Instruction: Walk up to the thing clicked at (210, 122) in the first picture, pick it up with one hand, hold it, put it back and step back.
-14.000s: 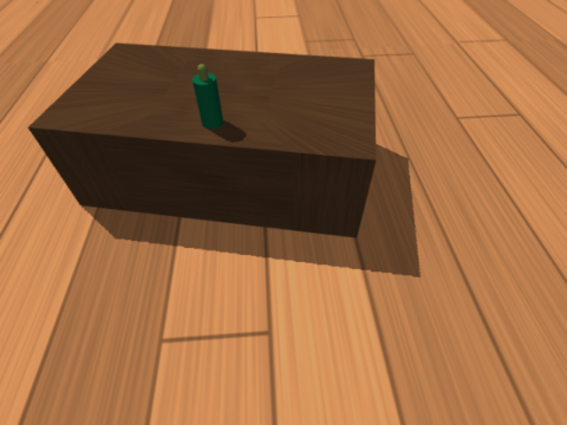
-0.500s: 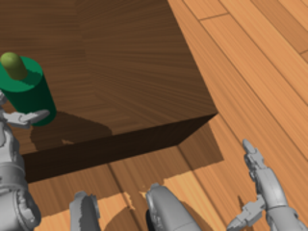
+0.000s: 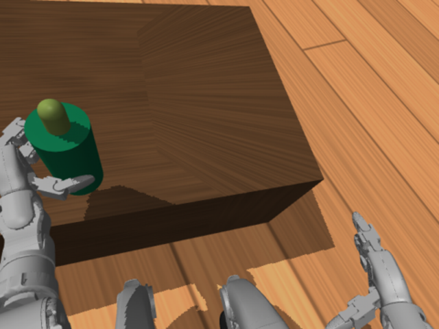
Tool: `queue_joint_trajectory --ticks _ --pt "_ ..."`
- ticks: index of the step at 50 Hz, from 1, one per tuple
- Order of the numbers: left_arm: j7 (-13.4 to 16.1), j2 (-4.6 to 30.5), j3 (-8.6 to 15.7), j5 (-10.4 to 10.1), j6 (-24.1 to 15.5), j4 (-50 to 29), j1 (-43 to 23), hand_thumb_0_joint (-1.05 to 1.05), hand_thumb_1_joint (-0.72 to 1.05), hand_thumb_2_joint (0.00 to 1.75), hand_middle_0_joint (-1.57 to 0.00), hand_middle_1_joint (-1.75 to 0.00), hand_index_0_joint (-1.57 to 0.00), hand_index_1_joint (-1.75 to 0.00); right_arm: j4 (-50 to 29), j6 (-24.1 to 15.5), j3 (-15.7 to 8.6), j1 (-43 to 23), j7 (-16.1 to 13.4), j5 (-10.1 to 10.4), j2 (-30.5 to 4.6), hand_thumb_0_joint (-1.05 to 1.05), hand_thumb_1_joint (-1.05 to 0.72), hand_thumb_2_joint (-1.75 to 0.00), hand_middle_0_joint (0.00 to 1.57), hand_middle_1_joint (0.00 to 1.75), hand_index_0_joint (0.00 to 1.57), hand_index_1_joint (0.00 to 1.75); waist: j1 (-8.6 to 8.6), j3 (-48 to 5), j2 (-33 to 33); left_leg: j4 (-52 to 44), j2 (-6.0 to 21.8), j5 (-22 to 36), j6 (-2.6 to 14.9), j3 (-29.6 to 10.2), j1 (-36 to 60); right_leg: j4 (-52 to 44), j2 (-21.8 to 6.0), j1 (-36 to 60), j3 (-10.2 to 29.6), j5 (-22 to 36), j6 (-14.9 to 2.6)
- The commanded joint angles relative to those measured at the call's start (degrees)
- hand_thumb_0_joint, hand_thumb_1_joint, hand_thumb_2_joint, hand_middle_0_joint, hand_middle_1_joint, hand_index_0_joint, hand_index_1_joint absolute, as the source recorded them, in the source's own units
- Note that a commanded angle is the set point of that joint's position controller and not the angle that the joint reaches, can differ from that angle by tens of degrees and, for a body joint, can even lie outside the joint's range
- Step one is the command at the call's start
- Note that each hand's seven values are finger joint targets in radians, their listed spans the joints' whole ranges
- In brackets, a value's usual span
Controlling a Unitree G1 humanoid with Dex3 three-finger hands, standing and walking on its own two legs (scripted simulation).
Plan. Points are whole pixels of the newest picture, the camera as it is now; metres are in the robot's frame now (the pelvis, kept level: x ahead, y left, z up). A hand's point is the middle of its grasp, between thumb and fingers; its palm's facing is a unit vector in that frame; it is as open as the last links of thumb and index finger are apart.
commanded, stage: lift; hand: left
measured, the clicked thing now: (68, 148) +0.45 +0.20 +0.01
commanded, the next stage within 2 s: hold in 1.18 s
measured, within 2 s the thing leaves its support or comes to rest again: neither
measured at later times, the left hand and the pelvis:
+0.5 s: hand (55, 176) +0.37 +0.20 +0.06, palm faces +0.22 -0.97 -0.06, open 11.3 cm; pelvis +0.01 -0.01 +0.04, yaw +2 degrees
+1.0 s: hand (54, 182) +0.35 +0.18 +0.10, palm faces +0.22 -0.97 -0.04, open 11.3 cm; pelvis +0.01 -0.01 +0.06, yaw +2 degrees
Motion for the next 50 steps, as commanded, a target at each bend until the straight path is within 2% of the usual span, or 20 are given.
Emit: queue_joint_trajectory --ticks 1,2,3,5,7,10,11,14,15,23,26,27,31,32,38,39,40,42,43,50 --pt "0.3 11.4 0.1 -3.2 -6.4 -23.2 -23.7 0.00 -0.15 1.35 -1.29 -1.50 -1.32 -1.51 -9.2 -2.6 -7.4 2.9 -1.8 0.2 -10.1 0.00 0.54 -0.05 0.05 0.05 0.05 0.05 1.84 -32.2 16.0 -10.5 -1.9 19.6 1.58 1.4 38.1 -11.0 1.5 9.2 -2.5 23.7 -3.33" --pt "0.5 10.2 -0.7 -3.2 -6.2 -23.8 -22.8 0.00 -0.12 1.35 -1.27 -1.49 -1.30 -1.49 -6.7 -2.4 -6.1 4.1 -1.6 0.2 -8.5 0.00 0.55 -0.05 0.05 0.05 0.05 0.05 2.32 -30.7 16.1 -10.8 -2.0 20.2 1.55 1.4 38.0 -11.1 1.3 8.7 -2.5 24.1 -3.36" --pt "0.7 10.9 0.4 -3.6 -6.2 -25.5 -21.7 0.00 -0.12 1.35 -1.27 -1.48 -1.30 -1.49 -7.6 -2.3 -6.9 3.2 -1.8 0.5 -9.1 0.00 0.55 -0.05 0.05 0.05 0.05 0.05 3.10 -30.8 15.5 -11.5 -2.0 19.7 1.50 1.5 38.1 -11.4 1.3 9.6 -2.5 23.6 -3.34" --pt "0.8 8.0 -1.7 -3.9 -5.5 -27.3 -18.6 0.00 -0.09 1.34 -1.26 -1.47 -1.29 -1.47 -8.5 -2.2 -7.1 3.2 -1.9 0.5 -9.3 0.00 0.56 -0.05 0.05 0.05 0.05 0.05 3.40 -31.4 14.6 -12.6 -1.8 22.2 1.32 1.3 41.4 -11.9 1.4 11.1 -3.0 24.9 -3.48" --pt "0.9 7.2 -1.4 -4.4 -5.2 -28.5 -16.1 0.00 -0.12 1.35 -1.26 -1.47 -1.28 -1.47 -7.4 -1.8 -7.0 3.7 -2.1 0.6 -9.0 0.00 0.56 -0.05 0.05 0.05 0.05 0.05 4.43 -30.4 14.1 -13.6 -1.7 23.5 1.00 1.2 42.4 -12.2 1.4 12.0 -3.3 25.5 -3.53" --pt "0.8 5.6 -3.0 -4.7 -4.6 -31.3 -14.7 0.00 -0.11 1.35 -1.27 -1.48 -1.30 -1.49 -5.1 -1.6 -5.5 3.4 -2.2 1.1 -7.1 0.00 0.56 -0.05 0.05 0.05 0.05 0.05 5.54 -26.5 12.4 -14.9 -2.3 20.6 1.34 2.1 40.2 -13.9 1.0 13.6 -2.6 24.7 -3.14" --pt "1.0 4.1 -4.4 -4.5 -4.3 -31.7 -13.5 0.00 -0.12 1.35 -1.28 -1.48 -1.30 -1.49 -8.7 -1.8 -6.6 1.9 -2.4 1.1 -8.6 0.00 0.56 -0.05 0.05 0.05 0.05 0.05 4.70 -27.7 10.7 -15.3 -2.0 21.2 1.51 2.0 41.6 -14.5 1.0 14.7 -2.6 25.4 -3.07" --pt "1.2 3.2 -6.4 -4.5 -4.0 -36.4 -16.4 0.00 -0.14 1.35 -1.25 -1.46 -1.28 -1.47 -4.9 -1.4 -4.6 3.2 -2.5 1.1 -6.1 0.00 0.57 -0.05 0.05 0.05 0.05 0.05 5.95 -26.0 13.5 -17.4 -2.2 18.9 0.87 2.2 43.0 -15.3 0.7 13.8 -2.6 22.7 -3.35" --pt "1.2 3.8 -5.1 -5.1 -3.7 -36.1 -14.3 0.00 -0.13 1.35 -1.25 -1.46 -1.27 -1.47 -4.6 -1.3 -5.2 3.1 -2.7 1.3 -6.5 0.00 0.57 -0.05 0.05 0.05 0.05 0.05 6.30 -25.5 12.4 -17.7 -2.3 18.6 0.99 2.5 43.2 -16.0 0.5 14.7 -2.4 22.7 -3.17" --pt "0.9 0.6 -7.2 -6.3 -1.5 -39.7 -7.7 0.00 -0.15 1.34 -1.23 -1.45 -1.26 -1.46 -4.4 -1.3 -6.1 2.6 -3.8 2.0 -7.2 0.00 0.57 -0.05 0.05 0.05 0.05 0.05 6.50 -23.1 6.8 -19.5 -3.0 18.4 1.65 4.1 43.4 -19.7 -0.2 20.6 -0.8 25.6 -2.11" --pt "0.7 -0.7 -7.9 -6.6 -1.1 -40.8 -7.9 0.00 -0.17 1.33 -1.23 -1.44 -1.25 -1.46 -2.8 -1.3 -4.3 2.3 -3.8 2.3 -5.2 0.00 0.57 -0.05 0.05 0.05 0.05 0.05 7.41 -20.4 6.3 -20.8 -3.2 15.9 1.61 4.5 42.5 -21.2 -0.7 20.6 -0.1 23.3 -2.05" --pt "0.8 -0.1 -6.6 -6.9 -0.8 -39.7 -5.2 0.00 -0.17 1.33 -1.23 -1.45 -1.25 -1.46 -4.1 -1.4 -5.2 0.9 -4.1 2.2 -6.5 0.00 0.56 -0.05 0.05 0.05 0.05 0.05 7.65 -20.2 3.7 -21.1 -3.1 15.4 1.84 4.4 41.7 -21.7 -0.6 22.0 -0.1 23.0 -1.85" --pt "0.9 -0.8 -6.9 -7.3 -1.0 -42.6 -5.2 0.00 -0.16 1.33 -1.22 -1.44 -1.24 -1.45 -3.7 -1.3 -4.5 0.3 -4.0 2.4 -5.5 0.00 0.57 -0.05 0.05 0.05 0.05 0.05 8.70 -18.3 5.2 -23.3 -3.3 12.0 1.29 4.8 42.5 -23.0 -0.8 22.0 0.1 19.2 -2.14" --pt "1.0 -1.0 -6.7 -7.4 -0.9 -42.3 -3.8 0.00 -0.16 1.33 -1.21 -1.44 -1.24 -1.45 -3.4 -1.3 -6.1 1.0 -4.3 2.4 -7.0 0.00 0.57 -0.04 0.05 0.05 0.05 0.05 8.46 -19.4 3.7 -23.5 -3.2 12.7 1.41 4.7 43.3 -22.8 -0.5 22.7 -0.6 20.0 -2.23" --pt "1.3 -1.6 -7.7 -7.2 -0.3 -46.7 -2.7 0.00 -0.16 1.36 -1.23 -1.47 -1.26 -1.48 -4.1 -1.4 -4.7 1.1 -4.4 2.6 -5.6 0.00 0.56 -0.05 0.05 0.05 0.05 0.05 8.75 -21.1 4.3 -23.5 -3.4 17.2 1.57 5.2 45.8 -23.2 -0.7 25.3 -0.1 24.4 -1.99" --pt "1.3 -2.9 -9.0 -7.1 -0.2 -47.3 -3.3 0.00 -0.16 1.36 -1.24 -1.47 -1.26 -1.48 -1.3 -1.3 -4.4 1.4 -4.4 2.5 -4.8 0.00 0.56 -0.05 0.05 0.05 0.05 0.05 9.15 -19.4 5.4 -24.1 -3.6 15.7 1.36 5.2 45.2 -23.4 -0.7 24.7 -0.1 23.2 -2.11" --pt "1.3 -2.8 -8.5 -7.1 0.2 -46.7 -1.8 0.00 -0.17 1.36 -1.24 -1.47 -1.27 -1.48 -5.3 -1.7 -4.6 -0.9 -4.5 2.6 -5.3 0.00 0.56 -0.05 0.05 0.05 0.05 0.05 9.08 -19.1 3.6 -24.5 -3.5 14.8 1.41 5.2 45.3 -23.9 -0.7 25.2 -0.2 22.2 -1.97" --pt "1.3 -2.5 -8.1 -7.3 0.2 -47.1 -1.8 0.00 -0.14 1.37 -1.24 -1.47 -1.26 -1.49 -1.6 -1.5 -4.8 0.3 -4.6 2.6 -5.3 0.00 0.56 -0.05 0.05 0.05 0.05 0.05 9.17 -17.7 5.2 -25.4 -3.4 13.2 1.15 5.2 45.4 -24.4 -0.7 24.4 -0.1 20.5 -2.18" --pt "1.1 -3.0 -9.3 -7.3 0.2 -49.0 -2.4 0.00 -0.14 1.37 -1.25 -1.48 -1.27 -1.49 0.0 -1.4 -4.6 1.5 -4.6 2.5 -4.8 0.00 0.56 -0.05 0.05 0.05 0.05 0.05 9.30 -18.0 6.3 -25.4 -3.5 13.3 1.15 5.4 45.5 -24.6 -0.8 24.1 0.2 20.6 -2.26" --pt "1.3 -3.7 -9.0 -7.6 2.4 -49.7 1.5 0.00 -0.14 1.38 -1.25 -1.48 -1.27 -1.50 0.5 -1.8 -5.9 2.4 -5.0 2.9 -6.2 0.00 0.56 -0.05 0.05 0.05 0.05 0.05 8.99 -17.8 4.3 -26.1 -3.4 16.0 1.38 5.5 47.8 -25.6 -0.7 25.9 0.0 23.4 -1.95"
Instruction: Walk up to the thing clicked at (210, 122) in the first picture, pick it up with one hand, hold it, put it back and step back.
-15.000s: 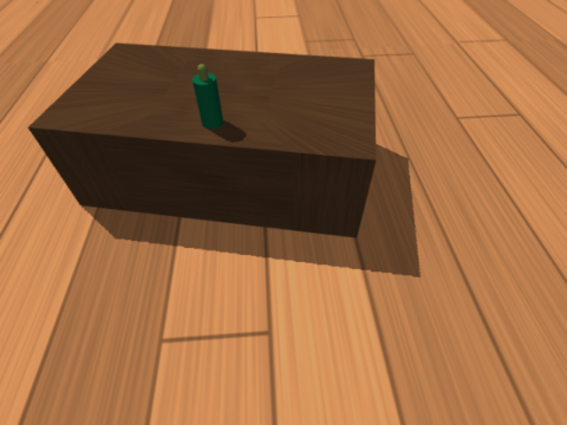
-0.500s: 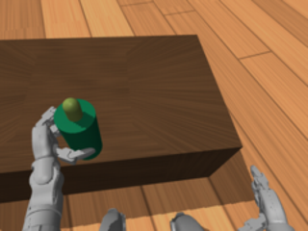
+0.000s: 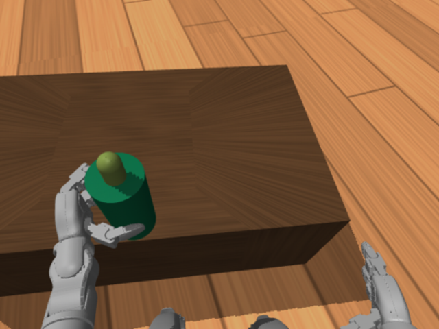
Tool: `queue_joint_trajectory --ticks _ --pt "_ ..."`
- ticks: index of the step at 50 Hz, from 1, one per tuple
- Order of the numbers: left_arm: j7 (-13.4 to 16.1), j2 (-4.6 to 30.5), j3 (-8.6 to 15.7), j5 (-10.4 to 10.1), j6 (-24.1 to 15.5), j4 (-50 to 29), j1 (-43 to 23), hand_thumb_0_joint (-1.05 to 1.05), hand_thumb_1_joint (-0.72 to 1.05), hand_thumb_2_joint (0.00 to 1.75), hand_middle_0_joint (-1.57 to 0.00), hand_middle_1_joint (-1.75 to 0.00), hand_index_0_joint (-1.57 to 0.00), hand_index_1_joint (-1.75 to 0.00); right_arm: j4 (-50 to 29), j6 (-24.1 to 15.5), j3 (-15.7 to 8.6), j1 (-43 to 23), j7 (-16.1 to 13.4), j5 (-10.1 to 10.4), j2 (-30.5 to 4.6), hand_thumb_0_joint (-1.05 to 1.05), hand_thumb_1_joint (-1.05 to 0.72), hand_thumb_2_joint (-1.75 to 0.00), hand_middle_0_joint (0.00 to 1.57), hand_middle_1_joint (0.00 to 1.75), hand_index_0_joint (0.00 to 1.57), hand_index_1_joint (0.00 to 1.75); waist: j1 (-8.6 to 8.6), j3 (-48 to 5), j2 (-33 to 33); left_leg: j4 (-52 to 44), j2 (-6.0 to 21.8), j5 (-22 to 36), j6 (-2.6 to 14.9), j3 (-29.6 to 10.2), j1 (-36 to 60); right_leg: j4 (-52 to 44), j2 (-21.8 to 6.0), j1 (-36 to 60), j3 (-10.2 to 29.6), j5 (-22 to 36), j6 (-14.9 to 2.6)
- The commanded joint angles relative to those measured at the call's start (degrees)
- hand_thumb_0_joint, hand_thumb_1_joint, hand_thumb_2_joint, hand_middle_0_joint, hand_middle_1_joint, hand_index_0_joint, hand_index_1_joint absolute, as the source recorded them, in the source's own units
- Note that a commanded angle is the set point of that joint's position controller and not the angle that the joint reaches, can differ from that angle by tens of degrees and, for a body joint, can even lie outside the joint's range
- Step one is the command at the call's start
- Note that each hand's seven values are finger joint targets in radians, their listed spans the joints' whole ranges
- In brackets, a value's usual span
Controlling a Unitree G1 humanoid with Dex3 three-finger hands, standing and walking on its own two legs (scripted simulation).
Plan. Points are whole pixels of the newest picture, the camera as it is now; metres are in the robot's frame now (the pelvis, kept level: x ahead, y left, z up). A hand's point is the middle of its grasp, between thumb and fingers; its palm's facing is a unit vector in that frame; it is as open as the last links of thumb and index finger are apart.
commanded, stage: lift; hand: left
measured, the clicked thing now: (123, 195) +0.34 +0.15 +0.07
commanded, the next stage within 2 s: hold in 0.18 s
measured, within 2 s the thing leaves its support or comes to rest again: neither
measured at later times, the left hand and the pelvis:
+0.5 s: hand (106, 199) +0.34 +0.18 +0.06, palm faces +0.20 -0.98 -0.04, open 11.3 cm; pelvis +0.01 +0.00 +0.01, yaw +0 degrees
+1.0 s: hand (104, 198) +0.33 +0.18 +0.07, palm faces +0.21 -0.98 -0.04, open 11.3 cm; pelvis +0.01 +0.00 +0.02, yaw +0 degrees
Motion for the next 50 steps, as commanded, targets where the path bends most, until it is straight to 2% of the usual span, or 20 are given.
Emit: queue_joint_trajectory --ticks 1,4,5,7,8,12,15,17,19,20,25,26,27,28,31,32,36,41,46,50 --pt "-0.1 8.4 3.0 -2.9 -6.5 -22.6 -21.7 0.00 -0.15 1.37 -1.24 -1.47 -1.26 -1.49 -8.0 -3.2 -4.8 1.4 -0.7 0.1 -7.2 0.00 0.56 -0.05 0.05 0.05 0.05 0.05 -0.23 -19.6 4.7 -7.5 -2.2 10.4 1.81 1.7 20.9 -10.1 1.4 2.4 -2.4 18.4 -1.36" --pt "-0.1 8.4 3.4 -2.8 -5.7 -22.2 -19.3 0.00 -0.15 1.38 -1.25 -1.49 -1.28 -1.50 -7.9 -3.5 -3.9 0.3 -0.6 -0.1 -6.6 0.00 0.56 -0.05 0.05 0.05 0.05 0.05 0.55 -21.2 4.3 -7.2 -1.8 15.5 2.02 1.3 22.4 -9.4 1.6 3.4 -3.0 22.5 -1.31" --pt "-0.3 7.4 2.1 -2.9 -5.7 -23.8 -20.5 0.00 -0.14 1.38 -1.26 -1.49 -1.29 -1.51 -7.6 -3.6 -3.6 -0.1 -0.5 -0.1 -6.2 0.00 0.56 -0.05 0.05 0.05 0.05 0.05 0.41 -20.9 4.1 -7.3 -1.8 15.3 1.99 1.2 22.2 -9.5 1.6 3.5 -3.0 22.5 -1.33" --pt "0.0 7.9 2.8 -2.8 -5.2 -23.8 -19.8 0.00 -0.12 1.40 -1.28 -1.51 -1.30 -1.52 -8.0 -3.7 -4.9 -0.7 -0.8 0.0 -7.5 0.00 0.56 -0.05 0.05 0.05 0.05 0.05 0.52 -21.4 4.0 -7.5 -1.8 15.8 2.01 1.2 22.8 -9.5 1.6 4.0 -2.9 22.8 -1.34" --pt "0.0 7.5 1.8 -2.7 -5.1 -24.7 -20.4 0.00 -0.13 1.40 -1.27 -1.51 -1.30 -1.52 -6.6 -3.6 -3.6 -0.2 -0.6 -0.1 -6.3 0.00 0.56 -0.05 0.05 0.05 0.05 0.05 0.78 -21.4 4.6 -7.5 -1.8 16.1 1.99 1.1 22.5 -9.5 1.4 4.5 -2.9 23.1 -1.39" --pt "0.5 8.5 3.8 -3.1 -4.7 -25.7 -19.4 0.00 -0.16 1.40 -1.28 -1.51 -1.30 -1.53 -7.6 -3.7 -5.3 -1.4 -0.8 0.0 -7.8 0.00 0.56 -0.05 0.05 0.05 0.05 0.05 1.24 -21.7 4.5 -8.2 -1.6 17.1 1.74 0.8 24.0 -9.6 1.8 5.5 -3.4 23.0 -1.51" --pt "0.4 8.7 4.2 -3.2 -4.1 -26.5 -17.3 0.00 -0.14 1.33 -1.27 -1.50 -1.30 -1.50 -6.3 -3.7 -4.7 -0.3 -0.7 0.0 -7.2 0.00 0.55 -0.05 0.05 0.05 0.05 0.05 1.52 -20.8 4.7 -8.5 -1.8 16.9 1.77 1.0 23.7 -10.2 1.7 6.1 -3.3 23.1 -1.43" --pt "0.3 6.8 2.3 -3.1 -3.7 -28.3 -17.5 0.00 -0.14 1.30 -1.25 -1.46 -1.28 -1.47 -6.6 -3.7 -3.1 0.3 -0.6 0.1 -5.4 0.00 0.55 -0.05 0.05 0.05 0.05 0.05 1.10 -21.3 4.6 -8.3 -1.9 17.1 1.89 1.6 23.9 -10.8 1.6 6.6 -2.9 24.2 -1.25" --pt "0.6 7.5 3.2 -3.1 -3.2 -27.9 -16.1 0.00 -0.16 1.30 -1.24 -1.46 -1.27 -1.47 -6.5 -3.8 -3.1 0.1 -0.7 0.1 -5.5 0.00 0.55 -0.05 0.05 0.05 0.05 0.05 1.53 -20.6 4.5 -8.5 -1.9 17.4 1.88 1.6 23.7 -11.0 1.6 7.1 -3.0 24.4 -1.15" --pt "0.5 6.2 1.8 -3.1 -2.9 -28.4 -16.6 0.00 -0.16 1.29 -1.25 -1.46 -1.28 -1.47 -5.2 -3.7 -4.0 1.1 -0.8 0.1 -6.0 0.00 0.54 -0.05 0.05 0.05 0.05 0.05 0.60 -20.3 4.6 -8.6 -1.9 17.2 1.88 1.7 24.1 -11.0 1.5 6.3 -2.8 24.4 -1.14" --pt "0.7 7.7 2.3 -2.6 -1.6 -29.5 -18.2 0.00 -0.17 1.27 -1.23 -1.43 -1.26 -1.45 -5.7 -4.5 -3.8 -1.9 -1.3 0.1 -6.3 0.00 0.55 -0.05 0.05 0.05 0.05 0.05 1.15 -19.0 5.0 -9.5 -2.0 14.9 1.88 1.7 23.9 -12.2 1.3 6.4 -2.6 22.4 -1.19" --pt "0.7 6.2 0.9 -2.7 -1.5 -30.2 -19.1 0.00 -0.17 1.27 -1.23 -1.43 -1.26 -1.44 -3.6 -4.4 -4.0 -0.7 -1.4 0.2 -6.0 0.00 0.55 -0.05 0.05 0.05 0.05 0.05 0.77 -16.8 5.3 -10.3 -2.1 12.6 1.64 1.6 23.5 -12.2 1.3 5.2 -2.8 20.2 -1.42" --pt "0.9 7.5 2.6 -2.8 -1.5 -30.3 -17.9 0.00 -0.18 1.28 -1.24 -1.44 -1.26 -1.45 -4.5 -4.6 -4.0 -2.2 -1.4 0.2 -6.2 0.00 0.54 -0.05 0.05 0.05 0.05 0.05 1.66 -17.3 5.0 -10.5 -2.1 11.9 1.65 1.5 23.0 -12.4 1.3 6.1 -2.9 19.4 -1.47" --pt "0.9 6.6 1.8 -2.9 -1.3 -30.3 -18.6 0.00 -0.15 1.27 -1.23 -1.43 -1.25 -1.44 -2.4 -4.6 -5.4 -1.0 -1.6 0.2 -7.1 0.00 0.54 -0.05 0.05 0.05 0.05 0.05 0.72 -16.7 5.1 -11.0 -2.1 10.7 1.52 1.6 23.6 -12.6 1.4 5.1 -2.9 18.4 -1.60" --pt "0.6 6.8 2.6 -3.6 -1.2 -32.9 -16.9 0.00 -0.15 1.27 -1.23 -1.43 -1.26 -1.44 -3.8 -5.2 -3.5 -1.6 -1.6 0.4 -5.9 0.00 0.55 -0.05 0.05 0.05 0.05 0.05 1.92 -19.7 4.5 -10.8 -2.1 13.5 1.58 1.3 25.1 -12.6 1.4 7.9 -3.2 20.7 -1.50" --pt "0.5 6.5 2.3 -3.6 -0.8 -31.4 -15.8 0.00 -0.18 1.27 -1.24 -1.44 -1.26 -1.45 -3.5 -5.2 -4.6 -1.5 -1.8 0.4 -6.5 0.00 0.54 -0.05 0.05 0.05 0.05 0.05 1.23 -19.1 3.4 -10.4 -2.0 14.7 1.74 1.5 25.3 -12.7 1.5 7.9 -3.2 22.1 -1.28" --pt "0.5 5.7 1.9 -3.8 0.0 -32.2 -12.9 0.00 -0.18 1.29 -1.25 -1.46 -1.28 -1.48 -3.5 -5.3 -3.9 -2.5 -1.8 0.3 -6.1 0.00 0.54 -0.05 0.05 0.05 0.05 0.05 2.00 -20.9 2.0 -9.5 -2.0 19.1 2.14 1.6 25.4 -12.5 1.4 10.0 -3.0 26.4 -0.94" --pt "1.1 5.7 1.2 -3.0 1.0 -32.5 -17.3 0.00 -0.15 1.31 -1.24 -1.46 -1.27 -1.48 -0.8 -5.3 -4.2 -4.0 -2.0 0.3 -6.1 0.00 0.55 -0.05 0.05 0.05 0.05 0.05 1.45 -16.4 4.0 -11.5 -1.9 13.9 1.71 1.7 24.7 -13.6 1.3 7.6 -2.8 21.2 -1.34" --pt "1.0 8.2 4.3 -3.4 1.4 -29.7 -19.3 0.00 -0.13 1.30 -1.23 -1.46 -1.26 -1.46 1.9 -5.4 -4.9 -2.7 -2.4 0.4 -7.0 0.00 0.55 -0.05 0.05 0.05 0.05 0.05 1.22 -15.0 3.4 -12.4 -2.2 12.0 1.76 1.8 24.7 -14.5 1.1 7.5 -2.7 19.9 -1.38" --pt "0.2 6.5 2.5 -3.4 1.1 -29.4 -18.7 0.00 -0.12 1.31 -1.24 -1.46 -1.27 -1.47 3.1 -5.9 -4.3 -2.7 -2.3 0.4 -5.8 0.00 0.55 -0.05 0.05 0.05 0.05 0.05 1.74 -16.7 3.9 -12.3 -2.3 13.2 1.79 1.9 25.7 -14.5 1.1 8.0 -2.9 20.7 -1.39"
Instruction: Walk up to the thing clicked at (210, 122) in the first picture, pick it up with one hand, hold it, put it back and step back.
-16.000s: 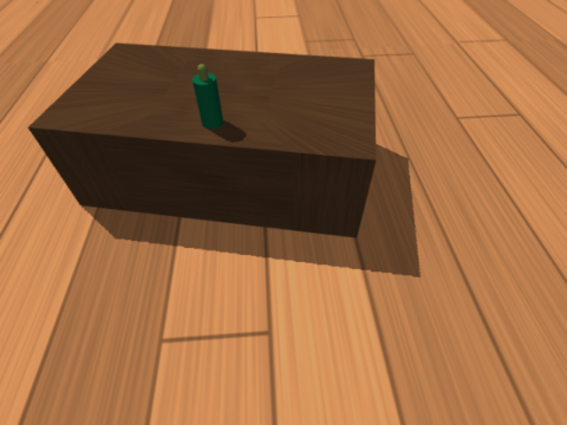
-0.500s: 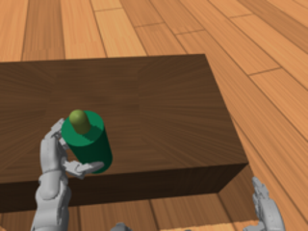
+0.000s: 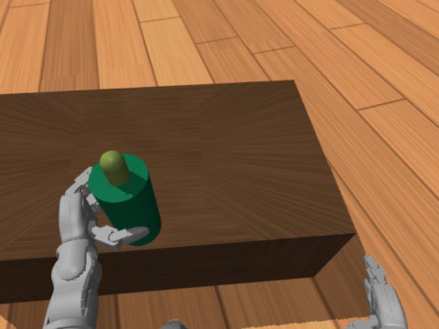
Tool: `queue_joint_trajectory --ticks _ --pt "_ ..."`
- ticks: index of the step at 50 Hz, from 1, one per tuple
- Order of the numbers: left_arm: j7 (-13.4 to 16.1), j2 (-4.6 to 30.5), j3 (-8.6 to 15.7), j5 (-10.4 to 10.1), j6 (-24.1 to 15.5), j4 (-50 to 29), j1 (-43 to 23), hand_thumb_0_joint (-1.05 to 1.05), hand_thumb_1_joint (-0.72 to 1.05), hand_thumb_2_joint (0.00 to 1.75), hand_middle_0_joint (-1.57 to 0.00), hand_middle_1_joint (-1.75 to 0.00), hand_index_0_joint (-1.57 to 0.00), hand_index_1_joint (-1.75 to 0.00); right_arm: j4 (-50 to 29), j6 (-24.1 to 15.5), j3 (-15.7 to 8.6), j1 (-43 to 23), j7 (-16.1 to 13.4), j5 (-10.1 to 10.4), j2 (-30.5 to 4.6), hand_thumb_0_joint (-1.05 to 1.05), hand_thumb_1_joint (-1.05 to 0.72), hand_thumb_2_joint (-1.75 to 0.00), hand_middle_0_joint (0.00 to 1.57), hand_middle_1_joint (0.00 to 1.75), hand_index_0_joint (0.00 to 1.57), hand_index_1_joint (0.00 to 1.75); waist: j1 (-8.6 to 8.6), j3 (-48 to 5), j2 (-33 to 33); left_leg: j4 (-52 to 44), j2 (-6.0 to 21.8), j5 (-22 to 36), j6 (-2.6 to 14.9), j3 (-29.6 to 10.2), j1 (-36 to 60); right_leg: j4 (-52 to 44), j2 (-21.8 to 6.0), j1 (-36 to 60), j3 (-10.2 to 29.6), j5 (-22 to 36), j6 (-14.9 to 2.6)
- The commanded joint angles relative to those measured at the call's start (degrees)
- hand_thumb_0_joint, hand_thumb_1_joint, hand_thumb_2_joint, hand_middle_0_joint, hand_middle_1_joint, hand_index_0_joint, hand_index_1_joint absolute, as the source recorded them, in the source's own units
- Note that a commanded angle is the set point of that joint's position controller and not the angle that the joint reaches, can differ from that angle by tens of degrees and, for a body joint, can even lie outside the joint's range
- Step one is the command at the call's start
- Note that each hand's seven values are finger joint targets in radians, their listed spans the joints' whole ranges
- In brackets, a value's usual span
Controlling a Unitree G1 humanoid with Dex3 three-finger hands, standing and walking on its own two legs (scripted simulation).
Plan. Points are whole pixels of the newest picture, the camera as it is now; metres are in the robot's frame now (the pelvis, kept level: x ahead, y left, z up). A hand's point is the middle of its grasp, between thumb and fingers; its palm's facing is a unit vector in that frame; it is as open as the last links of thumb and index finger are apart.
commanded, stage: hold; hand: left
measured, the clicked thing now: (128, 198) +0.33 +0.15 +0.09
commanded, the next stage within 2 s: crouch in 1.88 s
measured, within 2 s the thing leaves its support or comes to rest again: neither
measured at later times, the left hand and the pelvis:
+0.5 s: hand (111, 208) +0.32 +0.19 +0.06, palm faces +0.22 -0.97 -0.03, open 11.3 cm; pelvis +0.00 +0.00 +0.00, yaw +0 degrees
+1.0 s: hand (113, 207) +0.33 +0.19 +0.06, palm faces +0.21 -0.98 -0.03, open 11.4 cm; pelvis +0.01 +0.00 +0.00, yaw +0 degrees
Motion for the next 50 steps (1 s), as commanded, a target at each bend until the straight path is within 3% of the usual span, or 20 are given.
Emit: queue_joint_trajectory --ticks 1,3,5,7,10,15,18,20,23,24,25,26,27,28,29,35,37,41,46,50 --pt "-0.7 6.8 3.0 -3.2 -7.9 -21.9 -21.8 0.00 -0.11 1.31 -1.24 -1.46 -1.26 -1.47 -8.9 -3.7 -2.8 -0.8 -0.3 -0.1 -6.0 0.00 0.55 -0.05 0.05 0.05 0.05 0.05 0.06 -17.9 3.2 -6.4 -2.1 11.5 1.91 1.6 17.5 -8.8 1.4 0.7 -3.0 18.9 -1.25" --pt "-1.0 6.2 1.8 -2.9 -8.0 -21.9 -20.8 0.00 -0.14 1.31 -1.25 -1.47 -1.28 -1.48 -11.0 -4.4 -3.0 -2.2 -0.4 -0.2 -6.7 0.00 0.54 -0.05 0.05 0.05 0.05 0.05 -0.26 -19.5 2.4 -6.5 -1.9 12.3 1.92 1.4 19.3 -9.0 1.6 1.4 -3.2 19.4 -1.15" --pt "-1.1 7.3 2.5 -2.9 -8.4 -23.2 -20.5 0.00 -0.14 1.31 -1.25 -1.46 -1.27 -1.48 -10.0 -4.4 -1.3 -2.1 -0.2 -0.2 -5.1 0.00 0.54 -0.05 0.05 0.05 0.05 0.05 0.92 -19.9 3.0 -6.0 -2.1 13.0 1.98 1.6 17.8 -9.0 1.4 2.3 -2.9 20.3 -1.15" --pt "-0.7 7.4 2.8 -2.8 -8.1 -21.0 -19.6 0.00 -0.17 1.30 -1.25 -1.47 -1.27 -1.48 -9.6 -4.8 -4.6 -3.1 -0.7 -0.3 -8.6 0.00 0.54 -0.06 0.05 0.05 0.05 0.05 -0.07 -18.3 1.3 -6.3 -2.0 11.4 2.08 1.7 17.5 -9.4 1.5 1.3 -2.7 19.1 -0.98" --pt "-0.1 7.1 2.1 -2.4 -8.2 -23.6 -21.6 0.00 -0.18 1.28 -1.23 -1.44 -1.26 -1.46 -10.2 -4.7 -3.4 -3.6 -0.7 -0.3 -7.5 0.00 0.54 -0.05 0.05 0.05 0.05 0.05 -0.17 -18.3 2.6 -6.8 -2.1 10.0 1.84 1.6 17.8 -9.7 1.4 1.4 -2.7 17.9 -1.25" --pt "0.7 9.7 6.5 -2.9 -8.8 -21.7 -21.1 0.00 -0.12 1.31 -1.24 -1.47 -1.27 -1.48 -10.0 -4.6 -4.2 -1.4 -0.8 -0.3 -7.8 0.00 0.55 -0.05 0.05 0.05 0.05 0.05 -0.12 -17.7 0.7 -7.3 -2.0 8.9 2.03 1.4 17.4 -10.0 1.6 1.6 -2.9 16.6 -1.11" --pt "0.4 10.1 6.7 -3.1 -9.1 -22.7 -20.7 0.00 -0.12 1.33 -1.25 -1.49 -1.28 -1.49 -6.7 -4.4 -3.0 0.5 -0.7 -0.2 -6.0 0.00 0.55 -0.05 0.05 0.05 0.05 0.05 0.38 -18.1 2.5 -6.7 -2.4 11.0 2.08 2.1 17.6 -10.2 1.3 2.4 -2.5 19.1 -0.93" --pt "-0.3 8.8 5.7 -3.3 -9.0 -22.8 -18.9 0.00 -0.11 1.34 -1.25 -1.48 -1.27 -1.49 -7.0 -4.8 -3.0 -0.1 -0.6 -0.2 -6.1 0.00 0.55 -0.05 0.05 0.05 0.05 0.05 0.30 -18.3 2.2 -6.5 -2.4 11.7 2.17 2.1 18.2 -10.4 1.3 2.5 -2.4 19.8 -0.77" --pt "-0.9 5.2 1.1 -3.3 -8.5 -24.1 -19.0 0.00 -0.14 1.34 -1.25 -1.48 -1.27 -1.49 -8.1 -5.6 -2.7 -2.7 -0.6 -0.1 -6.0 0.00 0.54 -0.06 0.05 0.05 0.05 0.05 -0.22 -19.0 2.7 -6.6 -2.2 13.3 2.12 1.8 19.5 -10.0 1.5 2.0 -2.8 20.8 -0.95" --pt "-0.9 5.8 1.1 -3.1 -8.4 -24.6 -19.3 0.00 -0.13 1.33 -1.24 -1.47 -1.27 -1.49 -7.8 -5.9 -3.2 -3.8 -0.6 -0.1 -6.9 0.00 0.54 -0.06 0.05 0.05 0.05 0.05 0.15 -18.9 3.6 -7.1 -2.0 13.0 1.98 1.6 19.7 -9.8 1.6 1.8 -2.9 20.3 -1.15" --pt "-1.0 5.4 0.8 -2.9 -8.1 -22.4 -19.1 0.00 -0.15 1.33 -1.25 -1.47 -1.27 -1.49 -6.8 -6.0 -1.4 -3.8 -0.5 -0.1 -5.0 0.00 0.54 -0.06 0.05 0.05 0.05 0.05 0.07 -18.0 3.0 -6.9 -1.9 13.7 2.05 1.5 19.4 -9.7 1.6 1.5 -3.0 20.8 -1.11" --pt "-1.0 6.1 1.2 -2.9 -8.2 -22.7 -21.0 0.00 -0.15 1.33 -1.25 -1.47 -1.27 -1.48 -6.2 -6.0 -2.9 -4.3 -0.7 -0.1 -6.8 0.00 0.54 -0.06 0.05 0.05 0.05 0.05 -0.23 -17.6 2.6 -7.2 -1.7 13.0 2.03 1.2 19.0 -9.5 1.6 1.0 -3.1 19.9 -1.25" --pt "-1.1 5.4 0.0 -2.7 -8.3 -21.9 -21.8 0.00 -0.19 1.32 -1.24 -1.47 -1.26 -1.48 -7.0 -6.1 -1.3 -5.2 -0.6 -0.1 -5.3 0.00 0.54 -0.06 0.05 0.05 0.05 0.05 -0.32 -17.9 2.0 -6.9 -1.7 13.5 2.16 1.2 18.9 -9.6 1.6 1.6 -3.1 20.6 -1.16" --pt "-0.7 6.5 1.3 -2.7 -8.1 -20.6 -22.6 0.00 -0.20 1.32 -1.25 -1.47 -1.27 -1.49 -6.4 -6.2 -3.5 -5.7 -0.8 0.0 -7.5 0.00 0.53 -0.06 0.05 0.05 0.05 0.05 -0.77 -17.1 1.7 -7.0 -1.7 12.8 2.15 1.2 18.4 -9.6 1.5 1.4 -3.0 20.3 -1.12" --pt "-0.5 6.9 1.6 -2.5 -7.8 -20.3 -22.7 0.00 -0.20 1.31 -1.24 -1.46 -1.26 -1.48 -5.8 -6.1 -2.6 -3.5 -0.8 -0.2 -6.9 0.00 0.54 -0.06 0.05 0.05 0.05 0.05 -0.64 -17.8 1.4 -6.9 -1.7 13.5 2.27 1.1 18.7 -9.6 1.5 1.6 -3.0 21.0 -1.09" --pt "0.1 9.7 6.5 -2.9 -8.0 -19.7 -19.3 0.00 -0.14 1.31 -1.24 -1.46 -1.26 -1.47 -4.6 -5.2 -5.1 0.0 -0.5 -0.2 -8.6 0.00 0.55 -0.05 0.05 0.05 0.05 0.05 0.25 -18.5 2.0 -7.5 -1.8 14.4 2.02 1.1 20.3 -9.8 1.7 2.8 -3.7 20.6 -1.26" --pt "-0.2 9.7 6.7 -3.3 -8.6 -22.5 -18.9 0.00 -0.13 1.33 -1.26 -1.49 -1.28 -1.49 -5.1 -5.2 -3.9 -0.1 0.0 -0.1 -6.9 0.00 0.55 -0.05 0.05 0.05 0.05 0.05 1.08 -20.6 3.7 -6.7 -2.0 17.6 2.11 1.4 20.9 -9.5 1.6 4.2 -3.4 23.5 -1.18" --pt "-0.7 6.9 3.4 -3.4 -9.3 -24.8 -19.2 0.00 -0.18 1.34 -1.26 -1.49 -1.28 -1.51 -6.5 -6.1 -1.5 -5.6 0.2 -0.1 -4.7 0.00 0.54 -0.06 0.05 0.05 0.05 0.05 1.15 -20.0 2.6 -6.0 -1.8 18.6 2.27 1.6 19.6 -9.3 1.5 4.5 -3.2 25.1 -0.92" --pt "-0.4 5.7 1.4 -2.7 -9.1 -22.3 -17.9 0.00 -0.23 1.36 -1.25 -1.49 -1.27 -1.51 -5.2 -5.9 -2.8 -5.0 0.0 -0.4 -6.4 0.00 0.54 -0.06 0.05 0.05 0.05 0.05 -0.02 -18.5 2.8 -6.5 -1.5 17.0 2.19 1.0 19.1 -9.1 1.7 2.8 -3.2 23.3 -1.09" --pt "-0.6 8.8 4.3 -2.7 -8.6 -21.6 -19.1 0.00 -0.21 1.34 -1.25 -1.49 -1.27 -1.51 -1.9 -5.3 -3.8 -0.8 -0.2 -0.5 -7.1 0.00 0.54 -0.06 0.05 0.05 0.05 0.05 -0.56 -18.6 3.4 -6.5 -1.6 15.6 2.35 1.4 19.9 -9.9 1.6 2.0 -3.0 22.8 -0.90"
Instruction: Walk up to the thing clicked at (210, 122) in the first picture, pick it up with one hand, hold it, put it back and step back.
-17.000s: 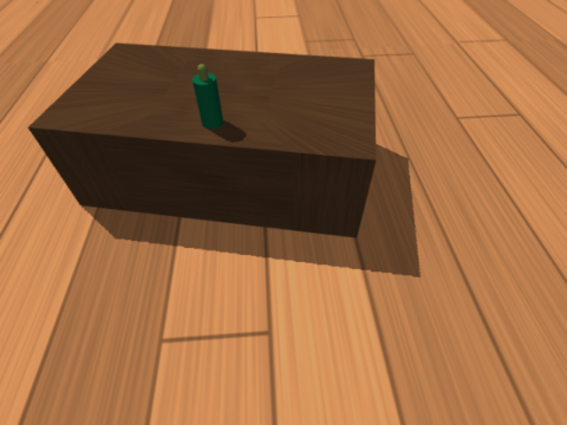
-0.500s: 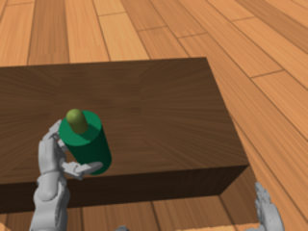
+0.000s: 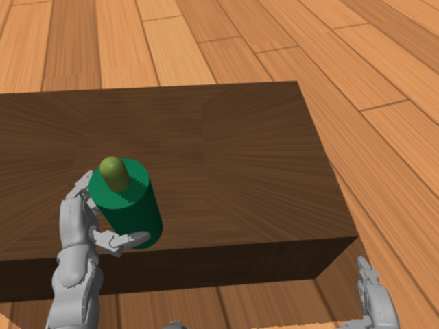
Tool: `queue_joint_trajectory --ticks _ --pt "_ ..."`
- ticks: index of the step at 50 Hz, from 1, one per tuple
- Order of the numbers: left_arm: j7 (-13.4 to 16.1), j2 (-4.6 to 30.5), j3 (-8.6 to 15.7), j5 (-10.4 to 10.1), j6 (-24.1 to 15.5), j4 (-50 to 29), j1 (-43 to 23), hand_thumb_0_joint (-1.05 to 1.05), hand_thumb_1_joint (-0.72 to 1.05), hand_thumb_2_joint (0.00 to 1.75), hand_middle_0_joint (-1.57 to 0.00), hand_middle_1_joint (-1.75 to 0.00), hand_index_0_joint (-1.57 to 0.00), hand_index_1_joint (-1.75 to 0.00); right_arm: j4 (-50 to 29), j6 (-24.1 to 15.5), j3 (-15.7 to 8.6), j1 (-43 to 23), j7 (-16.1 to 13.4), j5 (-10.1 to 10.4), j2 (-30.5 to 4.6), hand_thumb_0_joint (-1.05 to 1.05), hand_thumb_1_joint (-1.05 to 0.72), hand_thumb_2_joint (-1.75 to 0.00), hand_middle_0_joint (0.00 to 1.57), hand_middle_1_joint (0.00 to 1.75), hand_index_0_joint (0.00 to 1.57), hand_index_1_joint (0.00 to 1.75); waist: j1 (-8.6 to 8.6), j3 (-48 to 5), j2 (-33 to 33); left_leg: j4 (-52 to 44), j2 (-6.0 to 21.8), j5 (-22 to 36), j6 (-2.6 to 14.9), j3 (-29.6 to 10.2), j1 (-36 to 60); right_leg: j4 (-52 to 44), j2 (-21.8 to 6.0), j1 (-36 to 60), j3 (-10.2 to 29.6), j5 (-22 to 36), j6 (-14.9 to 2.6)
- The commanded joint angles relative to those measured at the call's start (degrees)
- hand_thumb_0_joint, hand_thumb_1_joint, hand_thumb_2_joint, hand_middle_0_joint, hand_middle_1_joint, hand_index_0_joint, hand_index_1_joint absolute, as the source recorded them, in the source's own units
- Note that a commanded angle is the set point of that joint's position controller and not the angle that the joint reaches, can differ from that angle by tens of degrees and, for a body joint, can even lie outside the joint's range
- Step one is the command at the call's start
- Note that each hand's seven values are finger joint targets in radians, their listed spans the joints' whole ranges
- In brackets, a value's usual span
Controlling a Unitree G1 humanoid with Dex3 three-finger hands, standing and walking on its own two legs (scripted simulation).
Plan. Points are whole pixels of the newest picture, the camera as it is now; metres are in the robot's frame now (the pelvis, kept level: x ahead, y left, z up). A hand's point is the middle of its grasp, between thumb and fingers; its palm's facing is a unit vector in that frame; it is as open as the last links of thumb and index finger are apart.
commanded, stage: hold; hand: left
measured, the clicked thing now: (129, 202) +0.32 +0.15 +0.09
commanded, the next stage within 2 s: crouch in 0.88 s
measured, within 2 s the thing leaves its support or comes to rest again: neither
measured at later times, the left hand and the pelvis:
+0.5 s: hand (120, 215) +0.31 +0.18 +0.05, palm faces +0.20 -0.98 -0.03, open 11.4 cm; pelvis -0.01 +0.00 +0.00, yaw +0 degrees
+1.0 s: hand (118, 207) +0.32 +0.18 +0.06, palm faces +0.20 -0.98 -0.03, open 11.4 cm; pelvis -0.01 +0.00 +0.00, yaw +0 degrees
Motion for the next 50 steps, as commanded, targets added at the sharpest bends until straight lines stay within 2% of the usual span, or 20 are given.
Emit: queue_joint_trajectory --ticks 1,5,6,7,8,13,17,18,19,20,21,24,27,30,32,34,38,40,43,50 --pt "-0.5 8.4 3.4 -2.2 -6.7 -21.5 -22.7 0.00 -0.19 1.33 -1.25 -1.49 -1.28 -1.50 -8.8 -3.0 -4.3 1.6 -0.6 -0.1 -8.1 0.00 0.54 -0.06 0.05 0.05 0.05 0.05 -1.71 -18.6 3.3 -5.8 -1.7 14.3 2.07 1.4 19.3 -7.8 1.5 -0.2 -3.0 20.7 -1.14" --pt "-0.3 8.7 4.4 -2.7 -6.6 -22.8 -21.7 0.00 -0.18 1.33 -1.24 -1.48 -1.26 -1.49 -8.1 -3.1 -4.6 1.5 -0.6 0.0 -8.2 0.00 0.55 -0.05 0.05 0.05 0.05 0.05 -0.80 -19.4 3.3 -6.0 -1.7 15.6 1.94 1.1 20.0 -7.5 1.6 0.2 -3.5 21.1 -1.29" --pt "-0.4 8.8 4.7 -3.1 -6.6 -22.9 -23.0 0.00 -0.20 1.33 -1.26 -1.49 -1.28 -1.50 -8.2 -3.3 -3.2 0.8 -0.5 0.1 -6.9 0.00 0.54 -0.06 0.05 0.05 0.05 0.05 -0.35 -18.7 3.3 -5.9 -1.8 15.5 2.02 1.2 19.2 -7.7 1.5 0.7 -3.3 21.2 -1.24" --pt "-0.2 9.3 5.4 -3.2 -6.4 -22.7 -22.8 0.00 -0.17 1.35 -1.26 -1.50 -1.28 -1.51 -7.5 -3.4 -4.6 0.2 -0.7 0.1 -8.1 0.00 0.54 -0.06 0.05 0.05 0.05 0.05 -0.45 -19.0 3.7 -5.8 -1.8 15.7 2.03 1.2 19.2 -7.7 1.5 0.3 -3.2 21.6 -1.22" --pt "-0.4 7.8 3.8 -3.1 -6.4 -22.7 -23.5 0.00 -0.19 1.36 -1.26 -1.50 -1.28 -1.52 -8.0 -3.6 -3.4 -0.9 -0.6 0.0 -6.9 0.00 0.54 -0.06 0.05 0.05 0.05 0.05 -0.45 -18.5 2.9 -5.9 -1.7 15.5 2.03 1.1 18.8 -7.5 1.5 0.4 -3.2 21.4 -1.22" --pt "-0.4 7.7 3.9 -3.0 -6.3 -19.0 -23.5 0.00 -0.21 1.38 -1.26 -1.51 -1.28 -1.53 -8.2 -3.9 -2.7 -4.1 -1.0 0.1 -6.5 0.00 0.54 -0.06 0.05 0.05 0.05 0.05 0.07 -16.3 1.4 -6.2 -2.0 12.1 2.08 1.4 16.6 -8.5 1.2 0.4 -2.8 18.9 -1.13" --pt "-0.7 8.2 4.6 -2.9 -6.0 -16.9 -21.8 0.00 -0.17 1.37 -1.26 -1.51 -1.29 -1.52 -8.4 -3.6 -4.3 -1.9 -1.1 0.0 -8.7 0.00 0.54 -0.06 0.05 0.05 0.05 0.05 -0.25 -17.9 0.8 -6.4 -1.9 13.1 2.14 1.5 17.9 -8.6 1.2 0.8 -2.9 19.6 -1.19" --pt "-0.9 7.4 3.4 -2.5 -6.0 -17.2 -21.4 0.00 -0.17 1.36 -1.25 -1.49 -1.27 -1.51 -8.1 -3.3 -2.0 -0.8 -0.8 0.0 -6.3 0.00 0.55 -0.05 0.05 0.05 0.05 0.05 0.26 -18.5 1.5 -6.3 -2.1 13.6 2.10 1.7 18.1 -8.7 1.1 1.5 -3.0 20.1 -1.19" --pt "-0.7 8.7 5.0 -2.5 -6.0 -15.9 -21.5 0.00 -0.18 1.36 -1.24 -1.49 -1.26 -1.50 -9.1 -3.3 -4.1 -2.7 -1.0 0.1 -8.6 0.00 0.55 -0.06 0.05 0.05 0.05 0.05 0.04 -17.6 0.3 -6.8 -2.0 12.2 2.04 1.6 17.7 -9.0 1.3 0.8 -3.1 18.6 -1.27" --pt "-0.8 7.8 3.8 -2.4 -6.1 -16.2 -22.0 0.00 -0.19 1.35 -1.23 -1.48 -1.26 -1.50 -7.0 -3.3 -3.4 -1.4 -1.0 0.1 -7.3 0.00 0.55 -0.05 0.05 0.05 0.05 0.05 0.13 -16.8 1.4 -6.9 -2.2 11.4 1.94 1.8 17.4 -9.2 1.2 0.6 -3.0 18.0 -1.31" --pt "-0.8 8.9 5.2 -2.8 -6.4 -15.8 -22.0 0.00 -0.20 1.34 -1.24 -1.49 -1.27 -1.50 -7.3 -3.4 -5.2 -2.1 -1.1 0.1 -9.3 0.00 0.55 -0.05 0.05 0.05 0.05 0.05 -0.32 -16.4 0.8 -6.9 -2.2 10.3 1.98 1.9 16.9 -9.4 1.2 0.4 -2.8 17.3 -1.24" --pt "-0.5 10.7 6.7 -2.7 -7.4 -19.3 -24.0 0.00 -0.16 1.34 -1.24 -1.48 -1.27 -1.49 -8.0 -3.7 -3.5 -1.7 -0.9 0.1 -7.5 0.00 0.55 -0.05 0.05 0.05 0.05 0.05 0.71 -18.2 2.5 -7.0 -2.3 10.8 1.92 1.9 17.2 -9.1 1.1 1.5 -2.7 17.6 -1.38" --pt "-0.4 9.2 5.9 -3.1 -8.5 -19.8 -23.9 0.00 -0.19 1.36 -1.25 -1.51 -1.28 -1.52 -9.4 -4.2 -4.5 -3.3 -1.1 0.0 -8.5 0.00 0.54 -0.06 0.05 0.05 0.05 0.05 -0.18 -17.8 1.5 -6.8 -2.3 10.5 1.96 1.9 17.4 -9.0 1.3 1.5 -2.8 17.4 -1.24" --pt "-0.7 8.9 4.7 -3.0 -9.2 -22.6 -23.9 0.00 -0.18 1.37 -1.26 -1.51 -1.28 -1.53 -9.5 -4.6 -1.9 -3.5 -1.0 0.1 -5.4 0.00 0.54 -0.06 0.05 0.05 0.05 0.05 0.53 -19.3 3.6 -6.6 -2.4 11.4 1.85 1.9 17.6 -8.7 1.2 1.4 -2.7 18.1 -1.44" --pt "-0.9 7.0 2.4 -3.0 -9.0 -21.9 -22.6 0.00 -0.20 1.37 -1.25 -1.51 -1.27 -1.53 -9.5 -4.9 -3.8 -2.1 -1.4 -0.1 -8.1 0.00 0.53 -0.06 0.05 0.05 0.05 0.05 -1.31 -19.6 2.2 -6.4 -2.3 12.0 2.01 1.8 18.8 -8.6 1.3 1.1 -2.7 19.2 -1.22" --pt "-1.0 7.1 1.9 -2.7 -8.5 -22.1 -23.2 0.00 -0.18 1.38 -1.25 -1.51 -1.27 -1.53 -7.5 -5.3 -2.8 -0.6 -1.1 -0.2 -7.1 0.00 0.54 -0.06 0.05 0.05 0.05 0.05 -1.39 -20.2 4.9 -6.2 -2.0 14.0 1.91 1.7 20.8 -8.2 1.4 0.0 -2.9 20.6 -1.36" --pt "-0.7 8.3 2.6 -2.3 -7.5 -20.3 -25.1 0.00 -0.19 1.36 -1.27 -1.51 -1.29 -1.53 -7.0 -5.4 -4.2 -1.6 -1.5 -0.1 -8.8 0.00 0.54 -0.06 0.05 0.05 0.05 0.05 -1.72 -16.4 3.4 -7.7 -1.8 8.9 1.72 1.2 19.1 -9.1 1.5 -1.4 -3.2 16.0 -1.52" --pt "-0.5 8.0 3.0 -2.5 -7.0 -19.4 -25.1 0.00 -0.18 1.36 -1.26 -1.50 -1.28 -1.52 -7.9 -5.4 -2.7 -1.5 -1.3 0.0 -7.1 0.00 0.54 -0.06 0.05 0.05 0.05 0.05 -1.22 -16.1 3.0 -7.8 -2.0 9.2 1.79 1.4 18.5 -9.5 1.3 -0.3 -3.2 16.4 -1.46" --pt "-0.3 8.8 5.2 -3.2 -6.5 -17.6 -23.0 0.00 -0.18 1.35 -1.26 -1.50 -1.28 -1.52 -7.2 -5.1 -3.1 -0.6 -1.4 0.2 -7.3 0.00 0.54 -0.06 0.05 0.05 0.05 0.05 -0.33 -16.6 0.9 -7.4 -2.2 11.3 2.07 1.6 18.0 -9.6 1.3 1.0 -3.2 18.3 -1.24" --pt "-0.4 7.7 4.5 -3.1 -6.7 -17.7 -22.7 0.00 -0.23 1.31 -1.22 -1.44 -1.24 -1.45 -9.1 -4.9 -3.4 -2.8 -1.0 0.2 -7.5 0.00 0.54 -0.05 0.05 0.05 0.05 0.05 0.67 -17.6 1.2 -7.6 -1.9 13.2 1.81 1.4 18.6 -9.0 1.5 2.5 -3.5 19.0 -1.51"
